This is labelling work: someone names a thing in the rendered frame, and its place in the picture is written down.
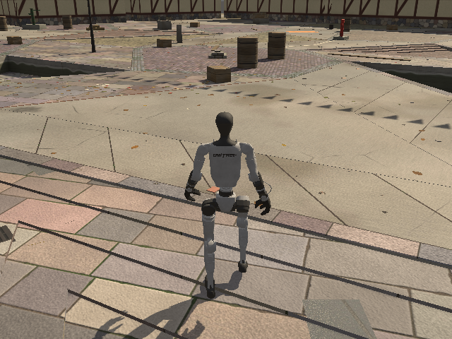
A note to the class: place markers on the robot left foot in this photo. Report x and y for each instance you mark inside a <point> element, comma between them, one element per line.
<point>211,291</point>

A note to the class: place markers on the right robot hand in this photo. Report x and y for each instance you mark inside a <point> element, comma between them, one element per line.
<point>265,204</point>

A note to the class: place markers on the left robot hand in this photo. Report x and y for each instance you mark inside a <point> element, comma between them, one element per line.
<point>187,194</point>

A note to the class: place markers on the robot right forearm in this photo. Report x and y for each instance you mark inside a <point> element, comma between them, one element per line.
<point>260,188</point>

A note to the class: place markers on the left robot upper arm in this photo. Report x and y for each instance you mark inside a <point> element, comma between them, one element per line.
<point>202,150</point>

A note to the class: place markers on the robot left forearm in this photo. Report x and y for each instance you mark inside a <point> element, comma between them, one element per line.
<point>191,183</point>

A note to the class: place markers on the right robot thigh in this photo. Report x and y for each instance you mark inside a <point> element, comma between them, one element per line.
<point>242,205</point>

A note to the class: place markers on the right robot upper arm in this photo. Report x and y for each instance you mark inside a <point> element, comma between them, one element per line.
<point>248,150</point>

